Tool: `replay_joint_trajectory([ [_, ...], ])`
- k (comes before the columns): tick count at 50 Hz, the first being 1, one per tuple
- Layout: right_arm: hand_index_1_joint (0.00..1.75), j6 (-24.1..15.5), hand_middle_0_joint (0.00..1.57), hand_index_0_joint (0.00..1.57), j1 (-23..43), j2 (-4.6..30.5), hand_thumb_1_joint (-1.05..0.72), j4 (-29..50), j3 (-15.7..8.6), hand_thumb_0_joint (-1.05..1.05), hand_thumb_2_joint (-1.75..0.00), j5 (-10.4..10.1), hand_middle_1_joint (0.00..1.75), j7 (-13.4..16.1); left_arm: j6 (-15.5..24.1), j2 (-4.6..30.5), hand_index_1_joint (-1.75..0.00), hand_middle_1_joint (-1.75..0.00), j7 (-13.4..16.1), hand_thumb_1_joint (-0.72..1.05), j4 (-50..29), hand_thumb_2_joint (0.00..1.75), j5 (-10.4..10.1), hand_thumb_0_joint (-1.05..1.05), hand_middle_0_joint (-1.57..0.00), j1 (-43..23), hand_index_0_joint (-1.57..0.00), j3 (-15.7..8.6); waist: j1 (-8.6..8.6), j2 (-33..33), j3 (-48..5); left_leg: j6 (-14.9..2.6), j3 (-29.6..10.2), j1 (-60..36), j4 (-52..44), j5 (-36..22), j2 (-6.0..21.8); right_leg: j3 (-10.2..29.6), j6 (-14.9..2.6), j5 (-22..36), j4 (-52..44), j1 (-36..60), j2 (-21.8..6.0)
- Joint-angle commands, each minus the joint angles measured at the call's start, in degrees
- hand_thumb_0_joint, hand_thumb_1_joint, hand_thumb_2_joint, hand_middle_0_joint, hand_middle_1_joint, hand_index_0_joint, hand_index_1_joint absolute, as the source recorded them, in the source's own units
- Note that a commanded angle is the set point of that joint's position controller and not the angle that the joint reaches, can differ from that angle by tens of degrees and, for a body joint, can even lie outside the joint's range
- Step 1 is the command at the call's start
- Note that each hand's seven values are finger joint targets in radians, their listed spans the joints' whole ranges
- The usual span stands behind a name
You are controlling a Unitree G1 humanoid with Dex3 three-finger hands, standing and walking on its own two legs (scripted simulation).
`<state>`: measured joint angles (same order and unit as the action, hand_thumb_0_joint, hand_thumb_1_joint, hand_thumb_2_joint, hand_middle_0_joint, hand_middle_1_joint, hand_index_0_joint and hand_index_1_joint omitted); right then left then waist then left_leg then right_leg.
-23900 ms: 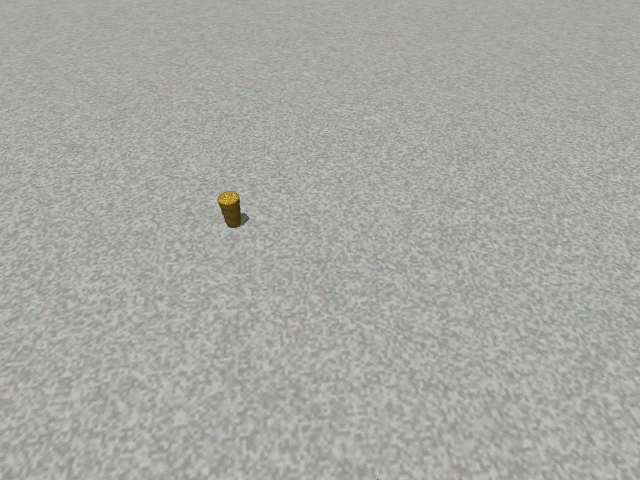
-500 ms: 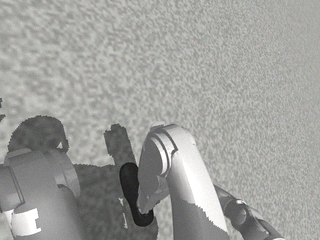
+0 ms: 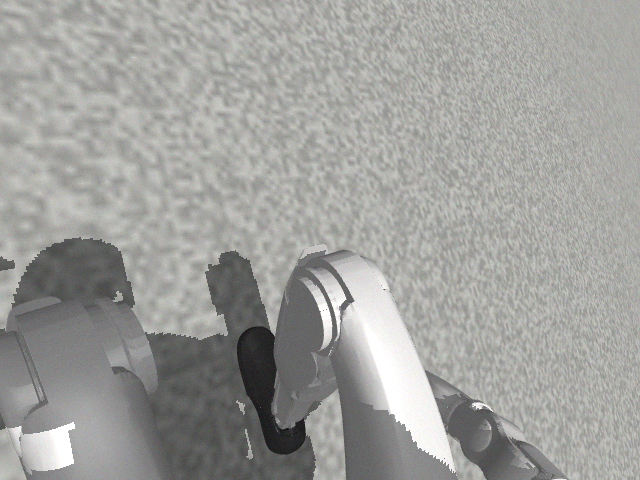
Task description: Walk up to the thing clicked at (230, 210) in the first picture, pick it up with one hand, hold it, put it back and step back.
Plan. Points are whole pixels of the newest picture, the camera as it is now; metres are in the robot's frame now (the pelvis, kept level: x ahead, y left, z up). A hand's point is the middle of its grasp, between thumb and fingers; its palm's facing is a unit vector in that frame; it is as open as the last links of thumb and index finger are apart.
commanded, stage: withdraw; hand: left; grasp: from the side
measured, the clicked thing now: out of the picture +0.44 +0.29 -0.21
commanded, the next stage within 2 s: rise in 0.18 s
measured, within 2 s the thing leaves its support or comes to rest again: neither
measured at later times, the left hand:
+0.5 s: hand out of the picture +0.38 +0.38 -0.07, palm faces +0.35 -0.91 -0.24, open 17.5 cm
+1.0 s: hand out of the picture +0.27 +0.31 +0.13, palm faces +0.31 -0.84 -0.44, open 17.5 cm
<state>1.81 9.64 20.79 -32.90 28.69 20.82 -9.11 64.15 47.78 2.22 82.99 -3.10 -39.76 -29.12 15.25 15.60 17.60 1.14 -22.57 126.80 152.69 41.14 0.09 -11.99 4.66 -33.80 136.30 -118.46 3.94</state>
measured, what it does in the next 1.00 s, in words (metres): rises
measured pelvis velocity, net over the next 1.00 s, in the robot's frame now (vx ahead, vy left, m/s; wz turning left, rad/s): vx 0.04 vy -0.02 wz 0.23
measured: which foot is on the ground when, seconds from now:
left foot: down 0.00-1.00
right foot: down 0.00-1.00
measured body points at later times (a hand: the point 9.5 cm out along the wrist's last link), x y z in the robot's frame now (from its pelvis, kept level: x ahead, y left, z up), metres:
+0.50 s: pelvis +0.01 -0.01 +0.04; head +0.19 +0.15 +0.42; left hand +0.36 +0.42 -0.06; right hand +0.20 -0.24 -0.03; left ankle +0.08 +0.12 -0.25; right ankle +0.15 -0.13 -0.25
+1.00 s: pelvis +0.04 -0.02 +0.22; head +0.20 +0.05 +0.64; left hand +0.25 +0.36 +0.16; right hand +0.27 -0.22 +0.11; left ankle +0.08 +0.12 -0.25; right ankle +0.15 -0.14 -0.25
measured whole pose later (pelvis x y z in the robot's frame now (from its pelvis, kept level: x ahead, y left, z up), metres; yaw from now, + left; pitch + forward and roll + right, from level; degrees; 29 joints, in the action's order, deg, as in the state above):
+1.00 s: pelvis +0.04 -0.02 +0.22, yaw +13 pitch +31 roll -4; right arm 7.1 -4.8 13.6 -29.1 -0.1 -2.6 3.1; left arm 0.0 24.0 3.8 21.9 2.1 -3.2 -13.4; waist 2.5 -0.3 -9.4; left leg 1.4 -4.6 98.8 105.6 37.8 2.6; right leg -1.7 1.7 -36.1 102.5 -97.1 -1.6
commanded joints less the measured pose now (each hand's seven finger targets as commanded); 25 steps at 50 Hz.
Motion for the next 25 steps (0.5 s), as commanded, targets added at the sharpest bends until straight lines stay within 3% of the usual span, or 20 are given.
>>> replay_joint_trajectory([
  [1,0.3,1.2,0.2,0.2,-3.6,21.1,-0.89,-0.2,-8.3,0.0,-0.9,-0.5,0.3,1.1,3.3,12.5,-0.01,0.0,-1.5,-0.54,-16.5,0.09,0.1,0.0,-0.04,-11.7,-0.03,-2.6,3.81,-38.2,-36.6,1.74,6.5,-27.4,-22.4,-10.0,4.0,-7.1,-4.78,9.9,-7.5,15.2,1.0],
  [2,0.3,1.3,0.2,0.2,-4.1,20.9,-0.89,0.0,-8.5,0.0,-0.9,-0.7,0.3,1.1,2.7,14.4,-0.01,0.0,-1.7,-0.56,-19.5,0.07,0.0,0.0,-0.04,-11.9,-0.04,-3.9,2.84,-40.0,-39.1,1.88,6.9,-28.4,-22.8,-10.8,3.9,-6.9,-5.08,10.1,-7.3,15.8,1.1],
  [3,0.3,1.5,0.2,0.2,-4.4,20.9,-0.9,0.0,-9.4,0.0,-0.9,-1.1,0.3,1.1,1.8,13.4,-0.01,0.0,-2.1,-0.54,-21.5,0.07,-0.3,0.0,-0.04,-11.4,-0.03,-3.7,2.35,-40.9,-40.3,2.0,7.1,-29.3,-23.4,-11.2,3.8,-6.6,-5.17,10.3,-7.5,15.6,0.8],
  [5,0.3,1.6,0.2,0.2,-5.3,20.4,-0.9,1.1,-10.9,0.0,-0.9,-2.0,0.3,1.4,-0.8,14.5,0.0,0.0,-3.1,-0.56,-27.0,0.05,-0.6,0.0,-0.05,-10.6,-0.04,-4.8,1.08,-43.0,-44.9,1.91,8.4,-30.6,-23.6,-13.5,3.6,-5.5,-5.51,12.0,-7.7,16.9,0.7],
  [7,0.3,1.9,0.2,0.2,-6.8,19.4,-0.9,0.0,-12.1,0.0,-0.9,-3.4,0.3,1.7,-4.0,8.6,0.0,0.0,-5.5,-0.55,-26.1,0.05,-1.4,0.0,-0.05,-9.0,-0.04,-0.8,1.63,-42.1,-41.8,1.68,8.9,-27.5,-24.9,-10.6,3.3,-5.1,-5.81,9.9,-8.4,14.0,0.5],
  [9,0.3,2.1,0.2,0.2,-8.0,18.7,-0.9,0.2,-13.2,0.0,-0.9,-4.9,0.3,2.3,-7.3,8.3,-0.01,0.0,-7.3,-0.58,-26.6,0.04,-1.8,0.0,-0.05,-7.4,-0.05,-0.3,1.25,-39.0,-41.1,0.83,9.7,-23.7,-24.7,-9.3,3.1,-4.4,-5.75,9.5,-9.4,13.7,0.5],
  [11,0.3,2.2,0.2,0.2,-9.3,18.0,-0.88,-0.4,-13.8,0.0,-0.9,-6.3,0.3,2.5,-10.1,4.3,0.0,0.0,-9.6,-0.57,-24.2,0.03,-3.0,0.0,-0.03,-6.0,-0.04,2.1,1.91,-34.4,-38.4,0.16,9.7,-20.3,-24.8,-6.7,2.8,-4.4,-5.71,7.4,-10.1,11.9,0.3],
  [13,0.3,1.9,0.2,0.2,-9.1,18.0,-0.88,0.5,-14.7,0.0,-0.9,-7.6,0.3,2.9,-12.0,1.4,0.0,0.0,-11.5,-0.61,-22.6,0.01,-4.9,0.0,-0.04,-5.4,-0.04,2.9,1.6,-30.9,-37.1,-0.32,9.2,-19.1,-25.5,-3.7,2.6,-4.4,-5.61,5.2,-11.0,9.9,0.0],
  [15,0.3,1.7,0.2,0.2,-9.8,17.8,-0.81,1.0,-15.5,0.0,-0.89,-8.4,0.3,3.0,-13.1,1.1,0.0,0.0,-12.7,-0.51,-23.1,0.07,-6.1,0.0,-0.04,-5.5,-0.01,2.1,0.96,-29.5,-38.9,-0.62,9.3,-19.2,-25.5,-3.3,2.4,-4.2,-5.48,4.8,-11.3,10.7,-0.1],
  [16,0.3,2.6,0.2,0.2,-12.5,16.7,-0.89,-1.5,-19.8,0.0,-0.91,-10.2,0.3,3.5,-16.8,14.9,-0.04,-0.03,-10.0,-0.52,-24.5,0.07,3.7,0.0,-0.07,-5.7,-0.05,-2.7,-5.32,-37.0,-45.6,0.05,11.2,-27.3,-28.9,-7.5,2.5,-2.5,-6.21,5.2,-11.5,8.7,-0.9],
  [17,0.3,3.2,0.2,0.2,-12.8,16.1,-0.93,0.3,-20.2,0.0,-0.92,-10.8,0.3,3.4,-18.8,11.3,-0.05,-0.04,-9.5,-0.53,-27.6,0.08,3.4,0.0,-0.07,-7.8,-0.05,-1.2,-3.8,-39.7,-49.1,0.56,10.6,-30.7,-30.1,-9.9,3.0,-2.3,-6.35,6.3,-11.1,8.0,-1.0],
  [18,0.3,3.6,0.2,0.2,-13.2,15.5,-0.92,0.8,-20.8,0.0,-0.91,-11.4,0.3,3.2,-20.2,6.5,-0.05,-0.04,-9.5,-0.53,-29.5,0.09,3.6,0.0,-0.07,-10.1,-0.05,2.5,-2.94,-41.1,-49.8,0.79,10.9,-31.4,-31.4,-9.2,3.0,-1.9,-6.54,5.8,-11.1,6.6,-1.3],
  [19,0.3,3.9,0.2,0.2,-13.9,15.3,-0.93,0.7,-21.8,0.0,-0.92,-12.1,0.3,3.0,-21.7,6.0,-0.06,-0.04,-9.1,-0.55,-29.8,0.09,4.3,0.0,-0.07,-9.8,-0.05,2.0,-3.14,-41.1,-48.5,0.71,10.8,-30.8,-32.5,-7.2,3.0,-1.9,-6.78,4.7,-11.2,4.8,-1.4],
  [20,0.3,4.0,0.2,0.2,-14.8,14.5,-0.96,0.5,-22.3,0.0,-0.93,-12.7,0.3,3.2,-23.8,8.8,-0.07,-0.05,-8.3,-0.58,-31.4,0.09,4.8,0.0,-0.08,-8.4,-0.06,-0.2,-4.8,-40.6,-50.1,0.53,11.8,-30.9,-33.0,-7.7,2.7,-1.1,-6.86,4.3,-12.2,6.1,-1.5],
  [22,0.3,4.8,0.2,0.2,-16.4,13.9,-1.0,0.6,-23.9,0.0,-0.94,-13.9,0.3,3.8,-27.2,14.9,-0.08,-0.07,-6.9,-0.61,-36.0,0.1,6.6,0.0,-0.1,-9.7,-0.08,-3.1,-6.57,-41.1,-53.8,-0.12,13.6,-30.7,-33.3,-7.9,2.3,0.5,-6.92,4.1,-13.5,8.1,-1.6],
  [23,0.3,5.3,0.2,0.2,-17.2,13.4,-0.92,0.4,-24.7,0.0,-0.9,-14.2,0.3,3.9,-28.8,14.3,-0.07,-0.07,-6.6,-0.53,-38.0,0.11,7.3,0.0,-0.06,-9.2,-0.06,-2.8,-6.79,-41.9,-55.0,-0.03,13.9,-32.2,-34.2,-8.3,2.4,1.1,-7.0,4.3,-13.5,7.9,-1.8],
  [24,0.3,5.6,0.2,0.2,-17.5,12.9,-0.9,0.8,-25.5,0.0,-0.9,-14.9,0.3,4.0,-30.6,11.4,-0.05,-0.05,-6.6,-0.57,-39.8,0.04,7.5,0.0,-0.05,-9.3,-0.05,-0.4,-6.54,-42.8,-54.5,0.06,13.9,-32.9,-35.8,-7.1,2.4,1.5,-7.2,3.5,-13.9,6.1,-2.0],
  [25,0.3,5.8,0.2,0.2,-17.6,12.0,-0.9,0.9,-26.2,0.0,-0.9,-15.5,0.3,4.1,-32.4,9.2,-0.05,-0.05,-6.2,-0.57,-39.8,0.05,7.6,0.0,-0.05,-6.1,-0.05,0.0,-7.32,-42.1,-54.2,-0.09,14.2,-32.2,-37.2,-6.0,2.3,1.8,-7.28,2.7,-14.4,6.3,-2.1],
])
